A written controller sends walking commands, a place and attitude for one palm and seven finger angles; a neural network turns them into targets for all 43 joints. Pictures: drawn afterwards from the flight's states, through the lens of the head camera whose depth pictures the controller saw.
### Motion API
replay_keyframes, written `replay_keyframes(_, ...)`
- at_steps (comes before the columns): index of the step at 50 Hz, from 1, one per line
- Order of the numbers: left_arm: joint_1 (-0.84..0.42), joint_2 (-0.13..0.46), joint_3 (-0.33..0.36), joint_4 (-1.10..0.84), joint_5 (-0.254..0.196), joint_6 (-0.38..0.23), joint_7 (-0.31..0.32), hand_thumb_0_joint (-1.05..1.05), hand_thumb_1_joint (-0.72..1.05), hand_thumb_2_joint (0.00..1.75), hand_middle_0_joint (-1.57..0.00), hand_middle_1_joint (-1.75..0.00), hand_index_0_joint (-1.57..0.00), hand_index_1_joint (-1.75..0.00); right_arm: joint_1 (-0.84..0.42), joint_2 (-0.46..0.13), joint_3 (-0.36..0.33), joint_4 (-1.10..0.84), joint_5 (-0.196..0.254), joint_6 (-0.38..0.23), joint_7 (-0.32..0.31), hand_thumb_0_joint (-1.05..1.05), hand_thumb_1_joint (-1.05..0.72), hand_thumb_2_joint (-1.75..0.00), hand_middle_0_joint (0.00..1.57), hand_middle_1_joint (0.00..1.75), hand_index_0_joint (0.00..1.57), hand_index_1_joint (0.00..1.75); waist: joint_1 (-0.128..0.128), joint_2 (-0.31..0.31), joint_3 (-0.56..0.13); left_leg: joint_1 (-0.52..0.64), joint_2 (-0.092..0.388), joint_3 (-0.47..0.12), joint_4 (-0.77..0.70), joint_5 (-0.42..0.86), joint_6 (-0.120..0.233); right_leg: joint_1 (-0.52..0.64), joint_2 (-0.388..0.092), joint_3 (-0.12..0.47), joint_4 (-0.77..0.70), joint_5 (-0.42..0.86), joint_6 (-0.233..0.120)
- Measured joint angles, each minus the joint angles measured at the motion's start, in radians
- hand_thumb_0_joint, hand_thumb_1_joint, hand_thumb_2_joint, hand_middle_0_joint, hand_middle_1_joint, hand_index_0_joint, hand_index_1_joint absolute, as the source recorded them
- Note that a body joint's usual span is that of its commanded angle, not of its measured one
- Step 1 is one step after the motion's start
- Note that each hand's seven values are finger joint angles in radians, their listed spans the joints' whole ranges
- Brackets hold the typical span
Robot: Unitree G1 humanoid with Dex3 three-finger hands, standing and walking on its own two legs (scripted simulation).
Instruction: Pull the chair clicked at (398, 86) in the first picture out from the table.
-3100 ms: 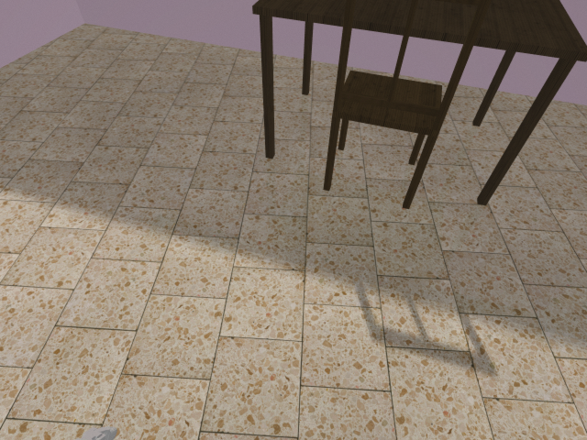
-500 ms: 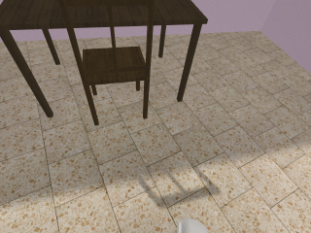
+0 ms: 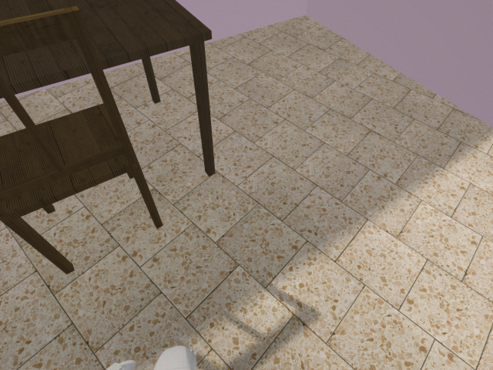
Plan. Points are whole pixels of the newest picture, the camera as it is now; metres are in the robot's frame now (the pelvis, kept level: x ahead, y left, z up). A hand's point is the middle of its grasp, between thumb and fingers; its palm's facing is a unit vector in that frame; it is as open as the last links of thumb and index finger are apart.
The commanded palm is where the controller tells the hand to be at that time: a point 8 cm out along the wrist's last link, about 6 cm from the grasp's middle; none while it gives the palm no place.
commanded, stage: walk to a spot facing it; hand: left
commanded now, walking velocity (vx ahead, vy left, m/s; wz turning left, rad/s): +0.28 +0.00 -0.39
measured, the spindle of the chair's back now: (29, 123) +0.68 +0.56 -0.06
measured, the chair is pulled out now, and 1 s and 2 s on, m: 0.00 0.00 0.00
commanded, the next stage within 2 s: turn to face it in 0.36 s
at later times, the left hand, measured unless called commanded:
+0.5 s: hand (126, 308) +0.26 +0.24 -0.17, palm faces -0.19 -0.97 -0.16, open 7.3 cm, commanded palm none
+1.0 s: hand (143, 279) +0.32 +0.23 -0.19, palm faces -0.05 -0.98 -0.16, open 7.3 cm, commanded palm none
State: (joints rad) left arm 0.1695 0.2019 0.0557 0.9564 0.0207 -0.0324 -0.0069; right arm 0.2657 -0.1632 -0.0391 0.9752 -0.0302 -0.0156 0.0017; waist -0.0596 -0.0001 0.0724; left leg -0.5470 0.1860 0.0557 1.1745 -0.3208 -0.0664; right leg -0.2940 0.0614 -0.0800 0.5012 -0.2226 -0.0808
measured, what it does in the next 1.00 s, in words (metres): walks ahead: left foot, then right foot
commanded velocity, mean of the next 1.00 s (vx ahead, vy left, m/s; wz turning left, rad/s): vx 0.03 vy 0.00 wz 0.09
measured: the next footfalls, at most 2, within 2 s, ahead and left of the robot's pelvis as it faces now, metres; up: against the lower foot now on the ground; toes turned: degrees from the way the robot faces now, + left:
left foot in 0.20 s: +0.21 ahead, +0.15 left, +0.00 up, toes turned +3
right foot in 0.66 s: +0.23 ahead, -0.11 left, +0.00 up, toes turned -22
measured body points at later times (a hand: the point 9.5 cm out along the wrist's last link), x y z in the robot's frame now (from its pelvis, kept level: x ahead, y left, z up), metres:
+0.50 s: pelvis +0.16 +0.07 +0.01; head +0.20 +0.09 +0.46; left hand +0.27 +0.30 -0.15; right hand +0.17 -0.19 -0.12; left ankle +0.17 +0.15 -0.73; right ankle +0.14 -0.08 -0.65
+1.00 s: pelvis +0.20 +0.06 -0.02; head +0.23 +0.08 +0.43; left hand +0.33 +0.28 -0.18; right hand +0.21 -0.18 -0.16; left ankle +0.23 +0.15 -0.74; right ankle +0.19 -0.09 -0.72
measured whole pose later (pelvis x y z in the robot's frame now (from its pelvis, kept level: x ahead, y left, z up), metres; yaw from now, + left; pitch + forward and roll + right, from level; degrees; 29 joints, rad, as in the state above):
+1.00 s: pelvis +0.20 +0.06 -0.02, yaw -3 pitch +0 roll -2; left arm 0.14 0.18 0.06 0.95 0.02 0.05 0.02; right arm 0.28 -0.16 -0.06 0.97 -0.03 0.03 0.02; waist -0.05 -0.03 0.05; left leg -0.38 0.07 0.13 0.74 -0.35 0.02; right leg -0.35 -0.16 -0.21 0.81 -0.48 0.07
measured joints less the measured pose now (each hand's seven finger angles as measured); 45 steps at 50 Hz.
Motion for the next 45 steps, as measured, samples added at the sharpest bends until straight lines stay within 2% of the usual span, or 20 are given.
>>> replay_keyframes(5, 0.066, 0.016, 0.006, 0.024, 0.008, 0.000, -0.004, 0.00, 0.93, 0.90, -0.21, -0.30, -0.20, -0.30, -0.095, -0.010, 0.000, -0.051, -0.001, -0.007, 0.011, 0.00, -0.91, -0.90, 0.19, 0.30, 0.20, 0.30, 0.050, 0.005, -0.035, -0.020, -0.023, -0.001, -0.273, 0.055, -0.002, 0.062, 0.003, 0.042, -0.038, -0.032, 0.021)
replay_keyframes(10, 0.133, 0.029, 0.016, 0.026, 0.003, 0.013, -0.007, 0.00, 0.92, 0.90, -0.21, -0.30, -0.20, -0.30, -0.138, -0.023, 0.008, -0.073, 0.004, -0.024, 0.012, 0.00, -0.91, -0.90, 0.19, 0.30, 0.20, 0.30, 0.107, -0.010, -0.053, 0.126, -0.086, 0.035, -0.562, 0.082, 0.010, 0.107, -0.007, 0.086, 0.020, -0.125, 0.061)
replay_keyframes(11, 0.145, 0.035, 0.020, 0.027, 0.000, 0.020, -0.007, 0.00, 0.92, 0.90, -0.21, -0.30, -0.20, -0.30, -0.145, -0.022, 0.010, -0.076, 0.002, -0.032, 0.009, 0.00, -0.91, -0.90, 0.19, 0.30, 0.20, 0.30, 0.111, -0.023, -0.053, 0.147, -0.096, 0.049, -0.582, 0.121, 0.042, 0.095, -0.013, 0.101, 0.074, -0.155, 0.062)
replay_keyframes(13, 0.153, 0.042, 0.026, 0.040, -0.002, 0.036, -0.006, 0.00, 0.92, 0.90, -0.20, -0.30, -0.20, -0.30, -0.156, -0.016, 0.022, -0.085, -0.003, -0.039, 0.004, 0.00, -0.91, -0.90, 0.20, 0.30, 0.20, 0.30, 0.119, -0.043, -0.046, 0.165, -0.095, 0.089, -0.543, 0.082, 0.088, 0.014, -0.024, 0.104, 0.314, -0.268, 0.070)
replay_keyframes(15, 0.155, 0.043, 0.030, 0.052, 0.003, 0.050, -0.012, 0.00, 0.92, 0.90, -0.20, -0.30, -0.20, -0.30, -0.151, -0.009, 0.030, -0.092, -0.002, -0.040, -0.001, 0.00, -0.91, -0.90, 0.20, 0.30, 0.20, 0.30, 0.115, -0.046, -0.043, 0.206, -0.085, 0.121, -0.557, 0.046, 0.102, -0.077, -0.038, 0.078, 0.539, -0.279, 0.082)
replay_keyframes(17, 0.146, 0.044, 0.031, 0.050, 0.006, 0.060, -0.019, 0.01, 0.92, 0.90, -0.20, -0.30, -0.20, -0.30, -0.135, 0.000, 0.035, -0.089, 0.000, -0.039, -0.006, 0.00, -0.90, -0.90, 0.20, 0.30, 0.20, 0.30, 0.110, -0.047, -0.038, 0.255, -0.079, 0.148, -0.605, 0.048, 0.099, -0.151, -0.065, 0.048, 0.660, -0.231, 0.098)
replay_keyframes(21, 0.114, 0.037, 0.034, 0.019, 0.007, 0.079, -0.023, 0.01, 0.91, 0.90, -0.20, -0.30, -0.20, -0.30, -0.089, 0.011, 0.034, -0.060, 0.005, -0.029, -0.013, 0.00, -0.90, -0.90, 0.20, 0.30, 0.20, 0.30, 0.102, -0.042, -0.027, 0.329, -0.067, 0.199, -0.681, 0.051, 0.100, -0.243, -0.107, 0.022, 0.701, -0.144, 0.126)
replay_keyframes(24, 0.083, 0.027, 0.037, -0.002, 0.008, 0.092, -0.022, 0.01, 0.91, 0.90, -0.20, -0.30, -0.20, -0.30, -0.055, -0.001, 0.012, -0.041, 0.009, -0.021, -0.022, -0.01, -0.93, -0.90, 0.20, 0.30, 0.20, 0.30, 0.087, -0.038, -0.019, 0.365, -0.061, 0.235, -0.703, 0.038, 0.096, -0.268, -0.129, 0.016, 0.647, -0.102, 0.139)
replay_keyframes(27, 0.038, 0.018, 0.030, -0.007, 0.010, 0.093, -0.014, 0.00, 0.91, 0.90, -0.20, -0.30, -0.20, -0.30, -0.019, -0.016, 0.004, -0.015, 0.002, -0.013, -0.019, -0.01, -0.93, -0.90, 0.20, 0.30, 0.20, 0.30, 0.056, -0.031, -0.009, 0.385, -0.055, 0.254, -0.702, 0.018, 0.089, -0.236, -0.141, 0.002, 0.493, -0.088, 0.138)
replay_keyframes(30, -0.010, 0.006, 0.013, -0.005, 0.011, 0.077, -0.001, 0.00, 0.91, 0.90, -0.20, -0.30, -0.20, -0.30, 0.024, -0.026, -0.001, 0.024, -0.003, -0.004, -0.017, -0.01, -0.92, -0.90, 0.20, 0.30, 0.20, 0.30, 0.022, -0.020, -0.002, 0.392, -0.052, 0.254, -0.674, -0.012, 0.077, -0.152, -0.132, -0.010, 0.285, -0.073, 0.125)
replay_keyframes(32, -0.036, 0.000, -0.003, 0.000, 0.010, 0.055, 0.006, 0.00, 0.91, 0.90, -0.20, -0.30, -0.20, -0.30, 0.062, -0.025, -0.002, 0.057, 0.000, 0.001, -0.016, 0.00, -0.92, -0.90, 0.20, 0.30, 0.20, 0.30, 0.004, -0.023, -0.008, 0.390, -0.059, 0.247, -0.639, -0.042, 0.063, -0.065, -0.128, -0.021, 0.114, 0.011, 0.118)
replay_keyframes(33, -0.045, -0.002, -0.011, 0.004, 0.010, 0.040, 0.011, 0.00, 0.91, 0.90, -0.20, -0.30, -0.20, -0.30, 0.084, -0.023, 0.000, 0.075, 0.003, 0.004, -0.014, 0.00, -0.92, -0.90, 0.20, 0.30, 0.20, 0.30, 0.000, -0.027, -0.018, 0.384, -0.065, 0.242, -0.611, -0.062, 0.055, -0.026, -0.134, -0.027, 0.055, 0.034, 0.104)
replay_keyframes(34, -0.059, -0.015, -0.018, 0.015, 0.010, 0.027, 0.017, 0.00, 0.91, 0.90, -0.20, -0.30, -0.20, -0.30, 0.095, -0.025, 0.000, 0.094, 0.008, 0.011, -0.013, 0.00, -0.91, -0.90, 0.19, 0.30, 0.20, 0.30, -0.006, -0.009, -0.020, 0.372, -0.055, 0.225, -0.577, -0.081, 0.048, -0.016, -0.130, -0.040, 0.056, -0.005, 0.092)
replay_keyframes(36, -0.080, -0.041, -0.034, 0.022, 0.007, 0.013, 0.020, 0.00, 0.91, 0.90, -0.20, -0.30, -0.20, -0.30, 0.107, -0.023, 0.001, 0.117, 0.016, 0.040, -0.014, 0.00, -0.91, -0.90, 0.19, 0.30, 0.20, 0.30, -0.019, 0.018, -0.020, 0.324, -0.065, 0.141, -0.466, -0.193, 0.035, -0.006, -0.134, -0.071, 0.078, -0.053, 0.081)
replay_keyframes(39, -0.093, -0.063, -0.043, 0.016, 0.008, 0.014, 0.026, 0.00, 0.91, 0.90, -0.20, -0.30, -0.20, -0.30, 0.104, -0.001, 0.001, 0.128, 0.020, 0.072, -0.010, 0.00, -0.91, -0.90, 0.19, 0.30, 0.20, 0.30, -0.015, 0.013, -0.021, 0.233, -0.100, 0.061, -0.254, -0.251, 0.026, 0.021, -0.157, -0.101, 0.069, -0.060, 0.083)
replay_keyframes(42, -0.087, -0.072, -0.041, 0.010, 0.011, 0.029, 0.033, 0.00, 0.91, 0.90, -0.21, -0.30, -0.20, -0.30, 0.084, 0.015, -0.003, 0.107, 0.019, 0.081, 0.001, 0.00, -0.91, -0.90, 0.19, 0.30, 0.20, 0.30, -0.009, 0.002, -0.024, 0.177, -0.108, 0.046, -0.194, -0.219, 0.018, 0.042, -0.180, -0.130, 0.058, -0.059, 0.093)
replay_keyframes(45, -0.074, -0.062, -0.030, 0.006, 0.012, 0.046, 0.035, 0.00, 0.91, 0.90, -0.21, -0.30, -0.21, -0.30, 0.056, 0.024, -0.006, 0.066, 0.015, 0.077, 0.012, 0.00, -0.91, -0.90, 0.19, 0.30, 0.20, 0.30, -0.003, -0.014, -0.024, 0.169, -0.103, 0.064, -0.282, -0.164, 0.015, 0.043, -0.205, -0.159, 0.080, -0.072, 0.109)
